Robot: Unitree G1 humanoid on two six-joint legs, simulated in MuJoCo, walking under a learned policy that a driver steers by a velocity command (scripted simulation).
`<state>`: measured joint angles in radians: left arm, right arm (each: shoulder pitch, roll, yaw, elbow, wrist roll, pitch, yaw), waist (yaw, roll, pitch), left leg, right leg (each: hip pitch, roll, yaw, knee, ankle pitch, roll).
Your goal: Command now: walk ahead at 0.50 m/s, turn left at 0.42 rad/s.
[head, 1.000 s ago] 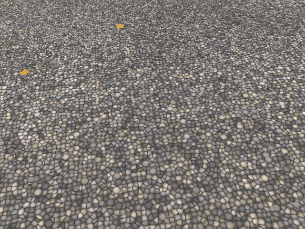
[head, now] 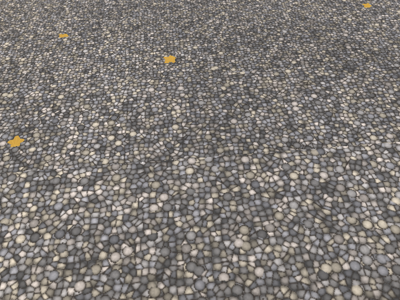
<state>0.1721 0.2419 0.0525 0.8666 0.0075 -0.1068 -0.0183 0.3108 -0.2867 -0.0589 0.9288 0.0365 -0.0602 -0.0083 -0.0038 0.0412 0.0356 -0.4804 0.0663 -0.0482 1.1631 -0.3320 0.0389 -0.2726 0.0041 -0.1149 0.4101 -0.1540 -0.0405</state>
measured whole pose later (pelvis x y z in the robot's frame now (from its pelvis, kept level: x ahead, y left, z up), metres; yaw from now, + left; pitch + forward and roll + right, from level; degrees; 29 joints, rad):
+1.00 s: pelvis +0.57 +0.11 -0.01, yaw +21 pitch +2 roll +0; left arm 0.12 0.26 0.05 0.79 -0.01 -0.10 -0.04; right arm 0.37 -0.27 -0.05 0.86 0.03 -0.05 -0.01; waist -0.02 0.02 0.03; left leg -0.30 -0.04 -0.08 1.16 -0.45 0.05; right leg -0.42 0.03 -0.06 0.54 -0.15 -0.06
